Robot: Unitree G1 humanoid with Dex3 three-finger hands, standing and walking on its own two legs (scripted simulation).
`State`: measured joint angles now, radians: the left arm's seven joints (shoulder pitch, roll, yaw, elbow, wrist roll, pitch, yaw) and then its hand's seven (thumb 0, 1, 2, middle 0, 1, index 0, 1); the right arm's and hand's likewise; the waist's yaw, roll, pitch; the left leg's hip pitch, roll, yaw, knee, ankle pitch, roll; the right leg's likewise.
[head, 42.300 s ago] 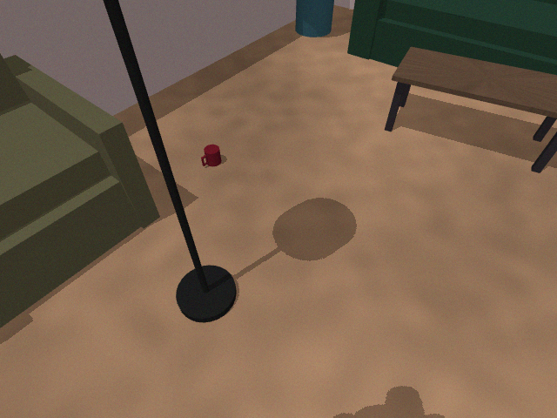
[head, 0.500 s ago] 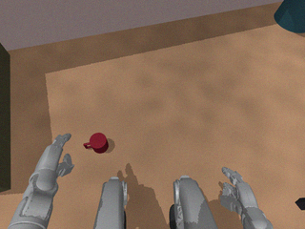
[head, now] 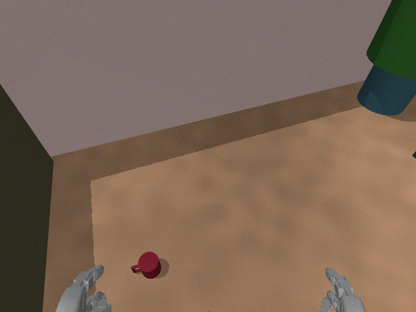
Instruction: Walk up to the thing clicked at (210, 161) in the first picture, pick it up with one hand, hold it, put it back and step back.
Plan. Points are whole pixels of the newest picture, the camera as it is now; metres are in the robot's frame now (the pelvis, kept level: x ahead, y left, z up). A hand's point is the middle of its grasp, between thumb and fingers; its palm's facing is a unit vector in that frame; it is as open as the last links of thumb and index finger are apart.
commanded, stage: home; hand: left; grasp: from above
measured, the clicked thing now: (146, 266) +0.45 +0.25 -0.66
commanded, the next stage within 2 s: none
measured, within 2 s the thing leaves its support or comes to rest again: neither
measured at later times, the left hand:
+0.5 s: hand out of the picture +0.16 +0.19 -0.04, palm faces +0.07 -0.98 -0.20, open 7.4 cm
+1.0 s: hand out of the picture +0.17 +0.19 -0.04, palm faces +0.06 -0.98 -0.20, open 7.4 cm
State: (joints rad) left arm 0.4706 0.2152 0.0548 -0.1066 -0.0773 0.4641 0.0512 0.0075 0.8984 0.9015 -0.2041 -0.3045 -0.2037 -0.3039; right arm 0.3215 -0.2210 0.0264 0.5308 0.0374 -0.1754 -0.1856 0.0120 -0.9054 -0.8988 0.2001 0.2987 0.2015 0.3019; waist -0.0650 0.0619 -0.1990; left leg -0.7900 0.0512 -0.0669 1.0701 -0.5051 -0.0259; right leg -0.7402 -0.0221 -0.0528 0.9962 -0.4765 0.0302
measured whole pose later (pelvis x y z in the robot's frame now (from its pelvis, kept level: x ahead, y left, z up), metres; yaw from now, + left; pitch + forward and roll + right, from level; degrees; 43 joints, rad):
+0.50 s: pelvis +0.01 +0.00 +0.01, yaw +1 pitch +10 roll -3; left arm 0.50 0.22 0.04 -0.13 -0.05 0.46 0.01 0.01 0.90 0.90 -0.20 -0.30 -0.20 -0.30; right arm 0.27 -0.22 0.03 0.54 0.01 -0.24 -0.18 0.01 -0.90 -0.90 0.20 0.30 0.20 0.30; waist -0.03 0.05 -0.16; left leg -0.70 0.04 -0.07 1.02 -0.50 -0.02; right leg -0.64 -0.03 -0.05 0.95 -0.47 0.04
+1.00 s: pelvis +0.01 +0.00 +0.01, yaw +0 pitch +10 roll -3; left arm 0.50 0.22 0.04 -0.13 -0.05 0.47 0.01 0.01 0.90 0.90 -0.20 -0.30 -0.20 -0.30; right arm 0.28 -0.22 0.02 0.55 0.01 -0.24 -0.18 0.01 -0.90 -0.90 0.20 0.30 0.20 0.30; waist -0.03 0.05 -0.17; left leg -0.70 0.04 -0.06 1.03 -0.50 -0.02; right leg -0.65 -0.03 -0.05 0.95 -0.47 0.04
